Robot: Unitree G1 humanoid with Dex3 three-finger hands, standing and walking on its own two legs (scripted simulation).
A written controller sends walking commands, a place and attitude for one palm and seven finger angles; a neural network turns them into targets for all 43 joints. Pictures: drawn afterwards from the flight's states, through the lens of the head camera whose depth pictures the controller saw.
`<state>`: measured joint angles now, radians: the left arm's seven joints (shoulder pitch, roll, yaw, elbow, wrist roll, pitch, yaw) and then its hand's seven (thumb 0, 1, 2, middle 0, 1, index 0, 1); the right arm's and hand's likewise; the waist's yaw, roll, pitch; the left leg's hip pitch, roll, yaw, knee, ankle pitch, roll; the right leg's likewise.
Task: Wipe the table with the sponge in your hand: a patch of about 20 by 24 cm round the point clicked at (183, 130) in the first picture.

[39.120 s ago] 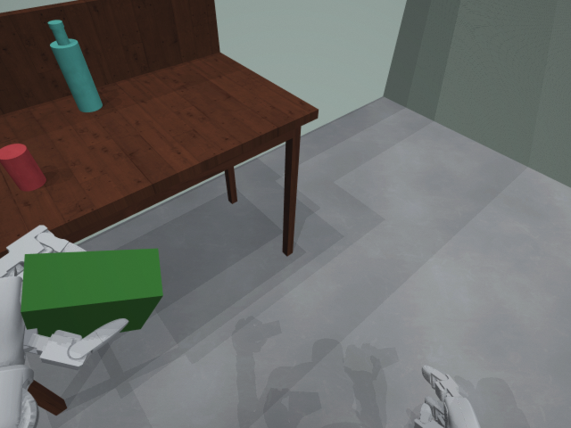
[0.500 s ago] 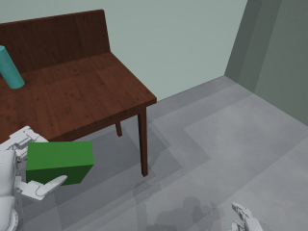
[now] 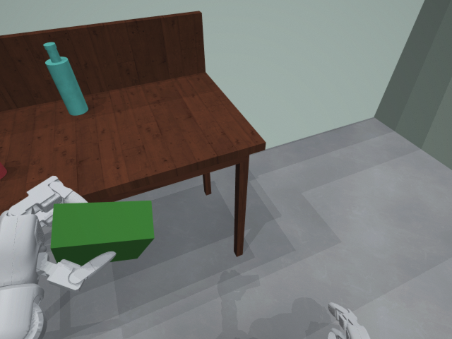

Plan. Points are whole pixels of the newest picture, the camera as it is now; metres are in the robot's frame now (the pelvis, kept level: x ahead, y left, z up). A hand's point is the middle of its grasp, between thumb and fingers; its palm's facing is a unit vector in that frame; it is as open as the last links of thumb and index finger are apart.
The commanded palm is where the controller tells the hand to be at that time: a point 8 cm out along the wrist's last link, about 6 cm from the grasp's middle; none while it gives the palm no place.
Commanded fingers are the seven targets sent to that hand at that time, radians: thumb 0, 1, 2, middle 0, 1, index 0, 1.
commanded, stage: stand and wait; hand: left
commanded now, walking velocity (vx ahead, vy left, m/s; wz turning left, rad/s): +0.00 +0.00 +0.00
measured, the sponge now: (116, 235) +0.22 +0.18 +0.14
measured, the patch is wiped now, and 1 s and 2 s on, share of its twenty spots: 1.00 1.00 1.00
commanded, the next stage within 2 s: none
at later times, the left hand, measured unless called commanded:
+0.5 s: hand (73, 202) +0.25 +0.24 +0.17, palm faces +0.32 -0.86 -0.39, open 9.5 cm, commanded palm +0.20 +0.30 +0.19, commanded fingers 0.00 0.10 1.30 -1.20 -1.60 -1.20 -1.60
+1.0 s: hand (26, 223) +0.22 +0.29 +0.17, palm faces +0.38 -0.85 -0.36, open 9.5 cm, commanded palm +0.17 +0.33 +0.19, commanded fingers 0.00 0.10 1.30 -1.20 -1.60 -1.20 -1.60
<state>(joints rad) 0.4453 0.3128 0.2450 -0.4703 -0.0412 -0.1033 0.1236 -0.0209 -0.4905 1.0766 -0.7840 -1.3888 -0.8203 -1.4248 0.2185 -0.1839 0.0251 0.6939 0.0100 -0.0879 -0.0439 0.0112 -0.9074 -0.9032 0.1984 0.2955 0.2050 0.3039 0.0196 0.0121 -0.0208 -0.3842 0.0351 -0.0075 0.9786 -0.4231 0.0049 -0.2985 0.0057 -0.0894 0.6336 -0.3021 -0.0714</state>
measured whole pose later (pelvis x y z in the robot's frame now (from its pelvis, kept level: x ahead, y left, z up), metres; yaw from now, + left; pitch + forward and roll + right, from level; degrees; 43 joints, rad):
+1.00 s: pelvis +0.00 +0.05 +0.01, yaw -2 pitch -2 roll -2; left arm 0.47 0.36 0.30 -0.46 -0.04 -0.09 0.16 -0.02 -0.49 1.08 -0.78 -1.39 -0.82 -1.43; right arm 0.18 -0.20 0.03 0.62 0.00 -0.04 -0.07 0.01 -0.91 -0.90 0.20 0.30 0.21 0.30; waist 0.02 0.01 -0.01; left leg -0.24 0.02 0.04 0.49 -0.22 0.02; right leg -0.20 0.00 -0.04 0.40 -0.17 0.01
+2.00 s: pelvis +0.02 +0.05 +0.02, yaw -2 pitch -1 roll -1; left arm 0.48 0.35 0.28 -0.44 -0.05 -0.08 0.15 -0.02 -0.49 1.08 -0.79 -1.39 -0.82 -1.43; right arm 0.17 -0.22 0.01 0.61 0.01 -0.03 -0.07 0.01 -0.91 -0.90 0.20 0.30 0.21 0.30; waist 0.02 0.03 -0.01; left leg -0.23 0.03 0.03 0.48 -0.23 0.01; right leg -0.19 0.01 -0.05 0.39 -0.19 0.00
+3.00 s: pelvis +0.02 +0.05 +0.02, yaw -1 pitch -1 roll -1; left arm 0.47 0.35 0.29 -0.45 -0.05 -0.08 0.16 -0.02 -0.49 1.08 -0.79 -1.39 -0.82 -1.43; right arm 0.17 -0.21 0.01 0.61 0.00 -0.04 -0.07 0.01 -0.91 -0.90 0.20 0.30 0.21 0.30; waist 0.02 0.03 0.00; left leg -0.23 0.02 0.03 0.47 -0.23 0.02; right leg -0.19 0.00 -0.04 0.39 -0.18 0.01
